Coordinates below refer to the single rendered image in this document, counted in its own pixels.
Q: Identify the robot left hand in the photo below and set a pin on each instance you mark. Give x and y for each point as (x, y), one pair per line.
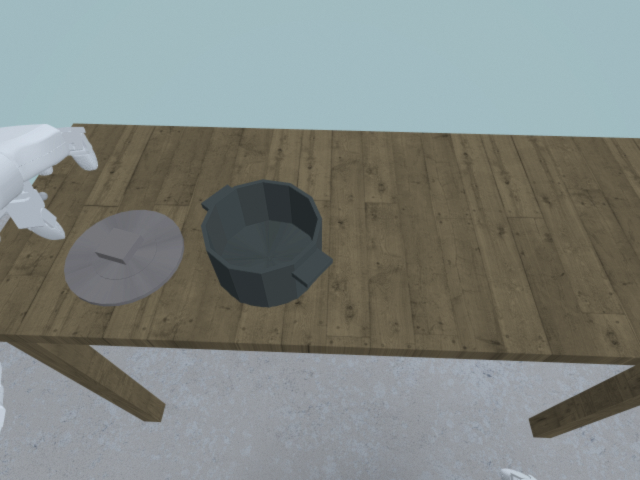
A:
(34, 149)

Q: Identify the lid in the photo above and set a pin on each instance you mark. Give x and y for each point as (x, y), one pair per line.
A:
(103, 282)

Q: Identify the table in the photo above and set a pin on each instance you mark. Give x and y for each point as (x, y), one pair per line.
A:
(444, 245)

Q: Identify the robot left forearm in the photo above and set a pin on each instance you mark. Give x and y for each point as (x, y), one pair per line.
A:
(11, 183)

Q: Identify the pot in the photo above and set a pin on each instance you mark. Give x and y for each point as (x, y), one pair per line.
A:
(264, 240)

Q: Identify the knob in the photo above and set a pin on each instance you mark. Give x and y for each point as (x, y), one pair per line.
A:
(119, 246)

